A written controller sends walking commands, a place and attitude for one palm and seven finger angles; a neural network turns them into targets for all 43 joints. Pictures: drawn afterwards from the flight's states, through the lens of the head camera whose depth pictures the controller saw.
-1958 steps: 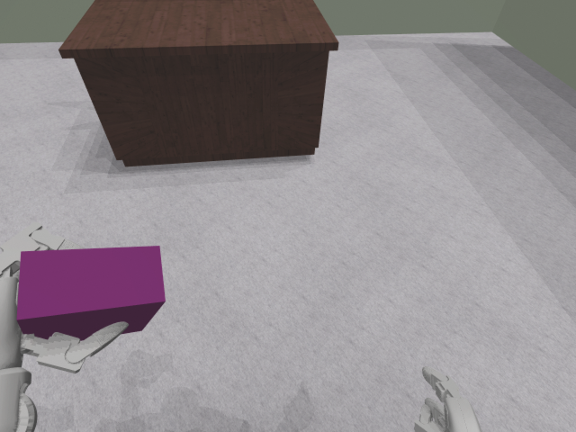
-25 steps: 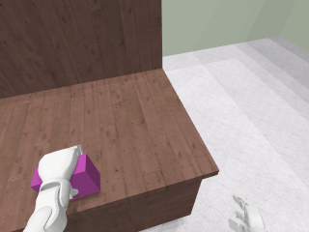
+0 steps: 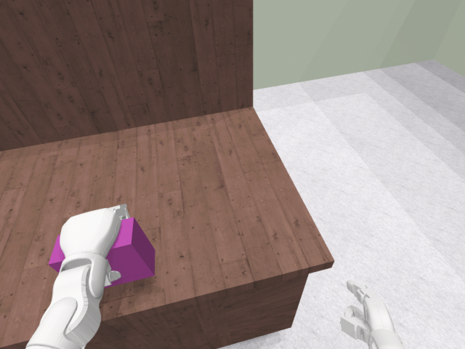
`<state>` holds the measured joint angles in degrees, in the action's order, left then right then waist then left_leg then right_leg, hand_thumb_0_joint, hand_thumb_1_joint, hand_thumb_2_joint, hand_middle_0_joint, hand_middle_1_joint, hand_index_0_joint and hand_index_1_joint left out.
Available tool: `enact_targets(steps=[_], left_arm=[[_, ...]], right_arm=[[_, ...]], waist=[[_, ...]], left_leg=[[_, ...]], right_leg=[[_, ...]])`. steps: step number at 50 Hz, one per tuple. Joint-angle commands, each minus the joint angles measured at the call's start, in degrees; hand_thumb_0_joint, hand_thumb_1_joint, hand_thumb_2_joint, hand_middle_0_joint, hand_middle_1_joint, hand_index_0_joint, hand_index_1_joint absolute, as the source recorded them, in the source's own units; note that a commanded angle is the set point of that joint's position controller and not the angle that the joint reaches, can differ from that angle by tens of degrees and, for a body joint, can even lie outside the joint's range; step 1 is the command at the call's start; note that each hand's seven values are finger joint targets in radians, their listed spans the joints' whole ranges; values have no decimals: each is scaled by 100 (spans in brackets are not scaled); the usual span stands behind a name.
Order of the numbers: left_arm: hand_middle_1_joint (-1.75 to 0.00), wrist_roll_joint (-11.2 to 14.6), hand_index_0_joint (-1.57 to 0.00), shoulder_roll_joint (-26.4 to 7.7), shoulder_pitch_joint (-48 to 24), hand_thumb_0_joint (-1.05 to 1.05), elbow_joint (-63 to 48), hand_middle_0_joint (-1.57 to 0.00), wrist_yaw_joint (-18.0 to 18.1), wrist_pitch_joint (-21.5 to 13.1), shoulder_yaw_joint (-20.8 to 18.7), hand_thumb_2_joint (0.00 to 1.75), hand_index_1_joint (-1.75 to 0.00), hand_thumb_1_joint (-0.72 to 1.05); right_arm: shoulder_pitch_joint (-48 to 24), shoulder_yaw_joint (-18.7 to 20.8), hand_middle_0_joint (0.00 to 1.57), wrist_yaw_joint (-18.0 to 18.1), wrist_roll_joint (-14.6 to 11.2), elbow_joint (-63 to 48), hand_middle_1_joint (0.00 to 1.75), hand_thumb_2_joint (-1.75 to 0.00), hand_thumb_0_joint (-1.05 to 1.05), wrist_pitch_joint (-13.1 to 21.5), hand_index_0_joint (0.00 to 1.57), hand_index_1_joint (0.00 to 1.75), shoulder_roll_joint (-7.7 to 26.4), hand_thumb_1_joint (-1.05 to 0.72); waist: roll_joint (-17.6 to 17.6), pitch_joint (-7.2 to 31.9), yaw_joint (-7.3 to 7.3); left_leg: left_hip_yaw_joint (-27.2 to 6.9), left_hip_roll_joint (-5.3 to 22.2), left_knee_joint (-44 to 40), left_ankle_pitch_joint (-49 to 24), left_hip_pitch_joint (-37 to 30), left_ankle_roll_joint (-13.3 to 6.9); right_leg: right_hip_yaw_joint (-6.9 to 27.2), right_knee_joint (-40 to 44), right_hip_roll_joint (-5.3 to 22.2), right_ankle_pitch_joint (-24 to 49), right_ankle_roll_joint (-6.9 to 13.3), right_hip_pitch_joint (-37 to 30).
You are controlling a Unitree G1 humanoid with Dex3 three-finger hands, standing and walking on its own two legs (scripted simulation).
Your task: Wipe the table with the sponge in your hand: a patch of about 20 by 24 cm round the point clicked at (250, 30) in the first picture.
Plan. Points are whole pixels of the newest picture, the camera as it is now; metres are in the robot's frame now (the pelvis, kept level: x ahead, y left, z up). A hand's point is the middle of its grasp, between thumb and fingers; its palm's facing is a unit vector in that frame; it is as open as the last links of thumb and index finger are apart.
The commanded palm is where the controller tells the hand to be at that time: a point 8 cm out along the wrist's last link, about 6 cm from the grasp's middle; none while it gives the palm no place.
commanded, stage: lift the sponge slowly off the table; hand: left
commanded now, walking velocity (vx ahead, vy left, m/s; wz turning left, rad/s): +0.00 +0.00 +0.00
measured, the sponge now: (112, 261) +0.24 +0.28 +0.00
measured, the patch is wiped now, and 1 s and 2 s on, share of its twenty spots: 1.00 1.00 1.00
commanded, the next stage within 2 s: bring the sponge back beside the body in 0.56 s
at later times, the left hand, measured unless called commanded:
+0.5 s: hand (111, 233) +0.26 +0.26 +0.07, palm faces +0.01 -0.11 -0.99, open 9.8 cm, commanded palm +0.23 +0.26 +0.14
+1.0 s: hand (102, 240) +0.24 +0.26 +0.08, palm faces +0.02 -0.10 -0.99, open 9.8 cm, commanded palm +0.21 +0.26 +0.15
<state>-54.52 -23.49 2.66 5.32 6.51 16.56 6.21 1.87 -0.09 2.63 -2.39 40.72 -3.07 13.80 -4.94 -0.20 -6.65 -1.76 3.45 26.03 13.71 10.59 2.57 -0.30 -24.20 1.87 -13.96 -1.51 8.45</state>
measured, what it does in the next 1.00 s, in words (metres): stands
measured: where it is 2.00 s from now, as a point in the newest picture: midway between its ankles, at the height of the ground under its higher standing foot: outside the picture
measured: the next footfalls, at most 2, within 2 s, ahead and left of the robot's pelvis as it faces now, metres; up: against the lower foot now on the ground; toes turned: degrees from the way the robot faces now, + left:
none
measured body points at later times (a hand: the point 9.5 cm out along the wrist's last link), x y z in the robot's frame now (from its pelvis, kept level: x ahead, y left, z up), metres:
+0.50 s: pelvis +0.01 +0.00 +0.00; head +0.00 -0.03 +0.45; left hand +0.25 +0.26 +0.13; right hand +0.25 -0.20 -0.09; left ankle +0.00 +0.15 -0.74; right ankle -0.01 -0.14 -0.74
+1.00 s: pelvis +0.00 -0.01 +0.00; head -0.01 -0.04 +0.45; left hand +0.23 +0.26 +0.14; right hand +0.26 -0.20 -0.08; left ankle +0.00 +0.15 -0.74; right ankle -0.01 -0.14 -0.74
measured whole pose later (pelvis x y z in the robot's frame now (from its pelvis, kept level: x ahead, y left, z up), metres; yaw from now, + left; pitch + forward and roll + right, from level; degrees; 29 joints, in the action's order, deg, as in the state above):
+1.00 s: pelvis +0.00 -0.01 +0.00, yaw +0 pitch -3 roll +0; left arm -53.6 -25.5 7.0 -8.7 1.0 20.1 6.5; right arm 0.1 -1.1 1.7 -2.2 39.5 -4.3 14.7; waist -6.3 -0.5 -7.8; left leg -2.0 3.6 23.0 12.7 7.3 2.9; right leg -0.6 -21.8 1.7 -13.3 -1.2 5.3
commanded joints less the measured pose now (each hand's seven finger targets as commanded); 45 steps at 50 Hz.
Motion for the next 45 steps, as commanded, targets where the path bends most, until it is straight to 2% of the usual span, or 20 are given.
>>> enact_targets(steps=[1,2,4,7,11,12,13,17,19,22,26,27,28,31,36,37,38,39,42,45], left_arm=[[-160,-158,-120,-1106,-1443,0,-1346,-120,168,-103,-590,130,-160,10],[-160,-119,-120,-1231,-1313,0,-1432,-120,169,-105,-796,130,-160,10],[-160,-128,-120,-1118,-1222,0,-1488,-120,149,-79,-654,130,-160,10],[-160,-81,-120,-1407,-1311,0,-1329,-120,131,21,-962,130,-160,10],[-160,-107,-120,-1261,-1379,0,-1620,-120,78,55,-749,130,-160,10],[-160,-77,-120,-1435,-1370,0,-1751,-120,79,53,-946,130,-160,10],[-160,-82,-120,-1279,-1440,0,-1838,-120,50,49,-752,130,-160,10],[-160,-41,-120,-1219,-1250,0,-1988,-120,-53,102,-711,130,-160,10],[-160,-55,-120,-1045,-1329,0,-2031,-120,-112,147,-450,130,-160,10],[-160,-85,-120,-1230,-1405,0,-2113,-120,-130,227,-642,130,-160,10],[-160,-162,-120,-1157,-1122,0,-2049,-120,-121,308,-608,130,-160,10],[-160,-149,-120,-1380,-943,0,-2091,-120,-100,332,-894,130,-160,10],[-160,-160,-120,-1159,-926,0,-2126,-120,-110,369,-673,130,-160,10],[-160,-161,-120,-1109,-863,0,-2173,-120,-110,438,-607,130,-160,10],[-160,-138,-120,-1227,-954,0,-2520,-120,-178,470,-623,130,-160,10],[-160,-115,-120,-1430,-1016,0,-2655,-120,-165,453,-838,130,-160,10],[-160,-125,-120,-1226,-1069,0,-2620,-120,-197,437,-629,130,-160,10],[-160,-134,-120,-1398,-1014,0,-2509,-120,-193,406,-763,130,-160,10],[-160,-105,-120,-1327,-1156,0,-2702,-120,-239,328,-708,130,-160,10],[-160,-75,-120,-1314,-991,0,-2475,-120,-290,279,-691,130,-160,10]], right_arm=[[-1060,228,20,0,3,-927,30,-90,0,297,20,30,644,-90],[-1068,238,20,-2,5,-939,30,-90,0,297,20,30,653,-90],[-1076,223,20,-16,-2,-984,30,-90,0,295,20,30,626,-90],[-1132,209,20,-1,-16,-923,30,-90,0,244,20,30,694,-90],[-1168,214,20,-8,-20,-980,30,-90,0,252,20,30,664,-90],[-1200,208,20,-9,-20,-993,30,-90,0,260,20,30,677,-90],[-1189,175,20,-8,-18,-1025,30,-90,0,281,20,30,657,-90],[-1227,188,20,-51,-24,-1028,30,-90,0,270,20,30,669,-90],[-1235,165,20,-58,-31,-1055,30,-90,0,289,20,30,635,-90],[-1326,151,20,-58,-20,-1050,30,-90,0,252,20,30,666,-90],[-1258,160,20,-100,-7,-1053,30,-90,0,207,20,30,656,-90],[-1324,149,20,-119,-8,-1067,30,-90,0,195,20,30,678,-90],[-1298,112,20,-136,-14,-1112,30,-90,0,173,20,30,649,-90],[-1340,133,20,-171,-23,-1100,30,-90,0,127,20,30,646,-90],[-1377,125,20,-152,-14,-1139,30,-90,0,119,20,30,645,-90],[-1434,103,20,-142,-12,-1153,30,-90,0,129,20,30,653,-90],[-1389,83,20,-128,-7,-1172,30,-90,0,157,20,30,623,-90],[-1343,106,20,-110,-11,-1111,30,-90,0,161,20,30,616,-90],[-1419,94,20,-89,-14,-1134,30,-90,0,174,20,30,618,-90],[-1348,102,20,-70,11,-1070,30,-90,0,175,20,30,634,-90]], waist=[[121,1196,25],[160,1274,-26],[197,1268,-30],[326,1018,-27],[142,1235,-41],[50,1252,-57],[2,1361,-60],[4,1239,-27],[67,1148,7],[170,1164,-40],[369,1323,-99],[281,1322,-157],[261,1367,-155],[296,1227,-113],[152,1271,-79],[91,1190,-87],[79,1310,-91],[117,1188,-60],[-44,1141,-45],[158,1091,-64]], left_leg=[[215,-510,-258,-1386,-631,-453],[176,-503,-295,-1414,-676,-448],[204,-506,-291,-1449,-637,-459],[178,-485,-372,-1260,-587,-439],[220,-487,-355,-1500,-700,-465],[169,-482,-397,-1487,-724,-446],[191,-505,-362,-1556,-761,-476],[148,-476,-399,-1654,-787,-449],[171,-459,-421,-1597,-756,-466],[125,-449,-456,-1604,-792,-458],[166,-441,-391,-1910,-813,-461],[119,-439,-404,-1912,-791,-434],[178,-453,-411,-1936,-740,-449],[174,-431,-387,-1944,-724,-430],[184,-450,-349,-1839,-800,-463],[104,-446,-379,-1750,-779,-446],[168,-473,-351,-1757,-806,-488],[151,-460,-353,-1730,-808,-481],[102,-454,-390,-1679,-872,-463],[117,-467,-402,-1597,-821,-475]], right_leg=[[-81,383,-415,1230,491,-190],[-26,401,-447,1207,511,-293],[-105,379,-414,1278,486,-319],[34,510,-429,1024,489,-244],[-93,443,-375,1296,476,-373],[-21,459,-422,1212,507,-424],[-142,437,-398,1297,486,-458],[-33,475,-426,1386,516,-445],[-130,479,-389,1294,483,-370],[-26,516,-421,1275,517,-410],[-87,418,-371,1714,502,-535],[64,420,-412,1731,546,-604],[-113,369,-380,1753,514,-653],[-51,377,-372,1791,509,-538],[-24,408,-362,1682,493,-503],[88,443,-419,1521,536,-487],[-92,421,-377,1519,500,-524],[-19,448,-395,1486,508,-450],[83,515,-424,1380,540,-410],[-33,550,-384,1314,498,-395]])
